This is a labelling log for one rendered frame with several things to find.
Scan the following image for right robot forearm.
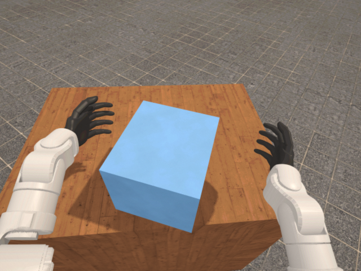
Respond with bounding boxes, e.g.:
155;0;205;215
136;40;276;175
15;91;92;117
263;164;344;271

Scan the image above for left robot forearm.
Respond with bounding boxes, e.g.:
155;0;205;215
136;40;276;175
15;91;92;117
0;128;79;245

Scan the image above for carton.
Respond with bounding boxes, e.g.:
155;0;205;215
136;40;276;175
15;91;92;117
99;101;219;233

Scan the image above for robot right hand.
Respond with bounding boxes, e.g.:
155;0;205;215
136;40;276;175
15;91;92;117
254;122;294;170

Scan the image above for left robot upper arm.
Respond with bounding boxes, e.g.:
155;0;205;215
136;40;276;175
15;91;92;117
0;244;54;271

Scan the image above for pedestal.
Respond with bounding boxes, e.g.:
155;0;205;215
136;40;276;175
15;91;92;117
0;84;282;271

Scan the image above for robot left hand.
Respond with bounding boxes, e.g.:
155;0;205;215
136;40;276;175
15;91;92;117
65;96;115;147

